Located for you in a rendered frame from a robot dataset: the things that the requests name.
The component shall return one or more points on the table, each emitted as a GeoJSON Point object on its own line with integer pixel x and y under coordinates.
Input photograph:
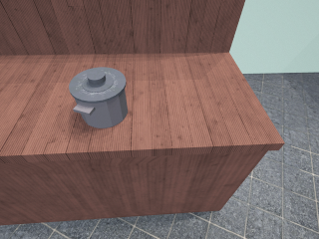
{"type": "Point", "coordinates": [193, 132]}

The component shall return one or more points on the pot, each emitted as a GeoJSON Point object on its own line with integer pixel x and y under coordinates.
{"type": "Point", "coordinates": [105, 114]}

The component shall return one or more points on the lid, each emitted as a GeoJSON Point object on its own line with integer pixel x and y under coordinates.
{"type": "Point", "coordinates": [83, 91]}

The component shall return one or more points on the knob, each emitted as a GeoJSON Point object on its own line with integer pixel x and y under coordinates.
{"type": "Point", "coordinates": [96, 77]}

